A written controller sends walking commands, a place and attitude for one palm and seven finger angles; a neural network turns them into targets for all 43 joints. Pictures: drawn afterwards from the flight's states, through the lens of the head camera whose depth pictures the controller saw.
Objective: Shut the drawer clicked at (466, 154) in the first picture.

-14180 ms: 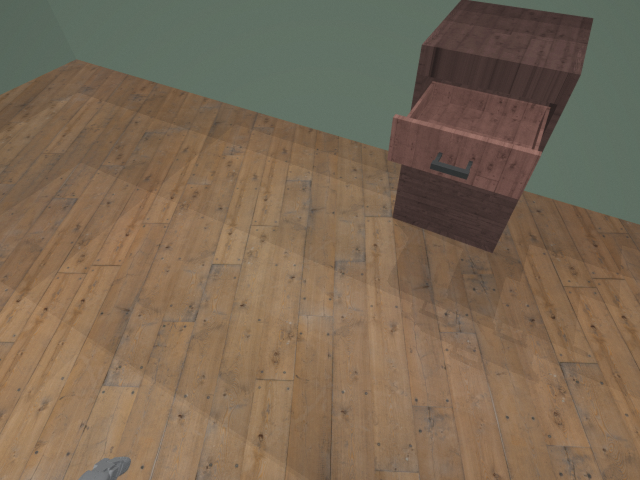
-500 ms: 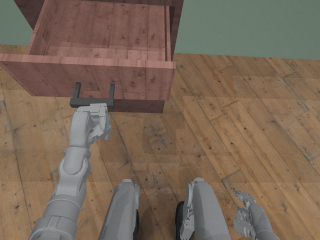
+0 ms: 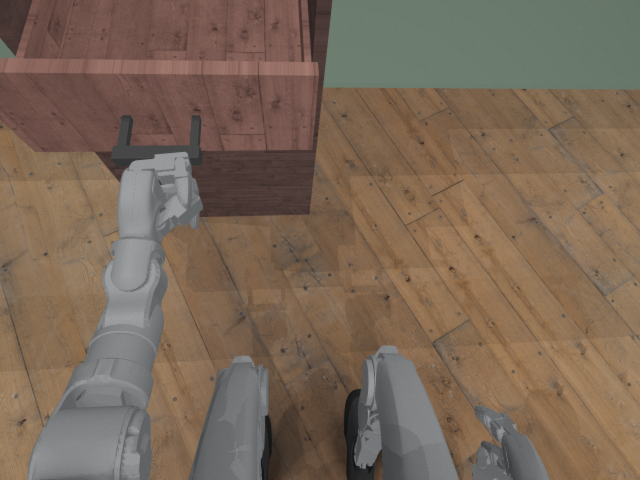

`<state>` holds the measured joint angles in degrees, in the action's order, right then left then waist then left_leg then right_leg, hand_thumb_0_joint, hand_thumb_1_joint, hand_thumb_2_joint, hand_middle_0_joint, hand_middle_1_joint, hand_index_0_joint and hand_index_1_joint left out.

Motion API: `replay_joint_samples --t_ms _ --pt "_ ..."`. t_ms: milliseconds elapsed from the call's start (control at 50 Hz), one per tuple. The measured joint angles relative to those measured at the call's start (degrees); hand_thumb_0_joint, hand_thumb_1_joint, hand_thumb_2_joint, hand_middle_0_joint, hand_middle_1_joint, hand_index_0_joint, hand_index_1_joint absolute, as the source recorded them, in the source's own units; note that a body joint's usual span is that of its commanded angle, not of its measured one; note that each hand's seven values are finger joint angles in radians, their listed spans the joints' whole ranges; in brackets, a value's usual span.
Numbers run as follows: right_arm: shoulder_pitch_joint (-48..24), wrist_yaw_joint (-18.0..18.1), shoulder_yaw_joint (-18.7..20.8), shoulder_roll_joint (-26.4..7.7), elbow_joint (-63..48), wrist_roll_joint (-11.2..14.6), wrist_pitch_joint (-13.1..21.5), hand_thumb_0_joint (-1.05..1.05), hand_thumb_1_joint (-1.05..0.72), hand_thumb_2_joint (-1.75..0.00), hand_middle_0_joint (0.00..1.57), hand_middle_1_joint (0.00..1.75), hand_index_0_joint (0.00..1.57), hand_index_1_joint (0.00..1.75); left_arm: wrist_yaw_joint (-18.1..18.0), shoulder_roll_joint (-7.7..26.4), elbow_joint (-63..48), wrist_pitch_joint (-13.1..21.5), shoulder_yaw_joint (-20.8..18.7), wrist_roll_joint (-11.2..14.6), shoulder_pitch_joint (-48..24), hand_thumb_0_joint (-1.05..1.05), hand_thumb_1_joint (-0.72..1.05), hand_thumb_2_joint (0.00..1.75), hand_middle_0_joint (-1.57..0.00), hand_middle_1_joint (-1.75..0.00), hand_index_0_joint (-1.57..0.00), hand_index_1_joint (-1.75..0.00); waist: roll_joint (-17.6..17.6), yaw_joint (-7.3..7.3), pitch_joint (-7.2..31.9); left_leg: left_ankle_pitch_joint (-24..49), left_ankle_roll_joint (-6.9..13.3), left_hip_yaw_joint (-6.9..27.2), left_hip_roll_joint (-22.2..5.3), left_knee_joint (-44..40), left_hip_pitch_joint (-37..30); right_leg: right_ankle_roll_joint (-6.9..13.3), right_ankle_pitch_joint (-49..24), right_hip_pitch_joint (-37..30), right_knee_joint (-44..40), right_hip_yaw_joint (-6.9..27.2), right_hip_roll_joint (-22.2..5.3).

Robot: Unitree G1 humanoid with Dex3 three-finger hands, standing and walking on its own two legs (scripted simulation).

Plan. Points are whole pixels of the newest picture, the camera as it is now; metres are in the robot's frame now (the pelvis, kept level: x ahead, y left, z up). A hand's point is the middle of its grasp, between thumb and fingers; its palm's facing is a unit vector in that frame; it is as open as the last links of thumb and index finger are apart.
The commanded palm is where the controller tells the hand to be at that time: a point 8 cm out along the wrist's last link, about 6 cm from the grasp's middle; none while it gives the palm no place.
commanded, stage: push the drawer shut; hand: left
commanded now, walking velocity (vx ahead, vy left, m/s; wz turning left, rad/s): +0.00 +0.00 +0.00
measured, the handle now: (159, 140) +0.52 +0.20 +0.01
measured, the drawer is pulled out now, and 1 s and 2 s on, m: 0.13 0.01 0.00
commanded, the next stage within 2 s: pull the fist back off the drawer in 1.38 s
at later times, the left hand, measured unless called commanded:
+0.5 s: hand (193, 161) +0.50 +0.16 -0.01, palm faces +0.00 -1.00 -0.05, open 2.9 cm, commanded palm +0.50 +0.19 +0.01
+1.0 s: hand (197, 117) +0.56 +0.16 +0.00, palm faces +0.02 -1.00 -0.05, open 3.0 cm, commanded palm +0.56 +0.18 +0.01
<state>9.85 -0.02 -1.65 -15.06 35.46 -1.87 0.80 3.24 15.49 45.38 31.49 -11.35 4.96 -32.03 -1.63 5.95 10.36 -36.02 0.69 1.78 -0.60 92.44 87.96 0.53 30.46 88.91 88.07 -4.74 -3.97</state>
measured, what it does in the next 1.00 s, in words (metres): stands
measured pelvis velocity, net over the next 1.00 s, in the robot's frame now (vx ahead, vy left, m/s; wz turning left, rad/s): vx -0.01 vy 0.01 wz -0.05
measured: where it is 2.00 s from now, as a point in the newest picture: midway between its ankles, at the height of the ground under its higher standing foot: (307, 466)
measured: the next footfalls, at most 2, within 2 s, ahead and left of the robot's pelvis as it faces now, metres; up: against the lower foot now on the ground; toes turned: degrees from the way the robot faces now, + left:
none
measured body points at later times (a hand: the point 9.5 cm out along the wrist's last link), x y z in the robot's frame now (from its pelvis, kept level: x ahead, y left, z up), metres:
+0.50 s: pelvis +0.00 +0.00 -0.01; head +0.19 +0.03 +0.40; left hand +0.49 +0.21 +0.00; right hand +0.07 -0.26 -0.13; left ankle +0.05 +0.11 -0.54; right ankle +0.08 -0.13 -0.54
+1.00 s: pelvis -0.01 +0.01 -0.02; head +0.21 +0.04 +0.37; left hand +0.56 +0.21 +0.00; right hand +0.01 -0.26 -0.13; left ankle +0.05 +0.11 -0.54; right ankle +0.08 -0.13 -0.54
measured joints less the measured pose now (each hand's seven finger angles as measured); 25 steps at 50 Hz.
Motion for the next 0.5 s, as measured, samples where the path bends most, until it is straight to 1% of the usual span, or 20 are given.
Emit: replay_joint_samples --t_ms 140,220,360,500 --pt "0.75 -0.29 -0.1 -0.03 0.19 -0.24 -0.59 0.01 -0.9 -0.9 0.2 0.3 0.2 0.3 1.14 1.15 4.09 1.26 -2.12 -0.44 -3.31 0.0 0.83 0.98 -1.4 -1.6 -1.4 -1.6 -0.01 0.62 -0.17 -0.16 0.01 -0.11 -0.26 -0.03 0.25 -0.01 0.0 0.39 -0.07 0.13 0.29" --pt "0.98 -0.33 -0.36 -0.07 0.31 -0.53 -1.01 0.01 -0.9 -0.9 0.2 0.3 0.2 0.3 2.05 2.33 7.07 2.1 -3.53 -1.13 -5.92 -0.02 0.81 0.97 -1.4 -1.6 -1.4 -1.6 0.13 1.16 -0.25 -0.28 0.05 -0.06 -0.33 0.48 0.98 -0.03 0.03 1.09 0.33 0.1 0.36" --pt "1.33 -0.64 -0.44 -0.19 0.15 -0.89 -2.18 0.01 -0.9 -0.9 0.2 0.3 0.2 0.3 3.22 4.17 10.26 1.74 -5.39 -1.25 -9.9 -0.02 0.78 0.96 -1.4 -1.6 -1.4 -1.6 -0.1 2.1 -0.47 -0.43 0.24 0.03 -0.42 1.51 2.37 -0.2 -0.07 2.31 0.96 0.05 0.46" --pt "1.86 -0.91 -1.05 -0.21 0.01 -1.2 -3.36 0.0 -0.9 -0.9 0.2 0.3 0.2 0.3 3.3 5.96 13.84 1.41 -6.85 -2.35 -14.17 -0.03 0.77 0.95 -1.4 -1.6 -1.4 -1.6 -0.11 3.06 -0.8 -0.33 0.53 0.03 -0.46 2.27 3.68 -0.44 -0.41 3.45 1.35 0.09 0.52"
